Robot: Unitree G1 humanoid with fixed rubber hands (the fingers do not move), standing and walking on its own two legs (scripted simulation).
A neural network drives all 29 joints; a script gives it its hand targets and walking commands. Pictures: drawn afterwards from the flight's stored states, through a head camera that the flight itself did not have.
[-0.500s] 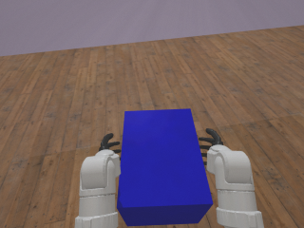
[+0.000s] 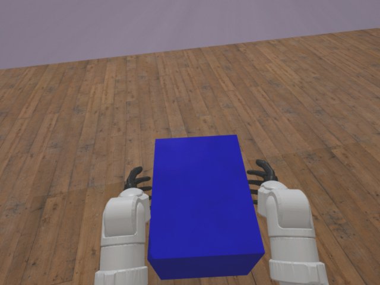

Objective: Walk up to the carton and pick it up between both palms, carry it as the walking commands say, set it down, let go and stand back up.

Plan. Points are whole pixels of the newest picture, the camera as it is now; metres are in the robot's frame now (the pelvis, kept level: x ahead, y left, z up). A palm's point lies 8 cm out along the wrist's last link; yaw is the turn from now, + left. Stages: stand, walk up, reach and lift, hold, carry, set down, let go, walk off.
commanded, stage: carry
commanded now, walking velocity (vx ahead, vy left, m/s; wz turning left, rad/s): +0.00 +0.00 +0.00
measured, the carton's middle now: (199, 205) +0.33 +0.00 -0.01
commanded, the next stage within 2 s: hold in 0.68 s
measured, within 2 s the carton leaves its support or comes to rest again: neither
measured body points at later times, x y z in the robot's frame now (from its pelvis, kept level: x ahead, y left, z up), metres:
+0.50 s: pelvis +0.01 -0.01 +0.00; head -0.02 +0.00 +0.45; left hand +0.30 +0.14 +0.06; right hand +0.30 -0.15 +0.06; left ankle +0.08 +0.11 -0.73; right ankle -0.01 -0.07 -0.73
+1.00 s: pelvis +0.00 +0.01 +0.01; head -0.05 +0.02 +0.46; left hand +0.29 +0.17 +0.05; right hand +0.30 -0.12 +0.05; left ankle +0.08 +0.13 -0.73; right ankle -0.01 -0.07 -0.73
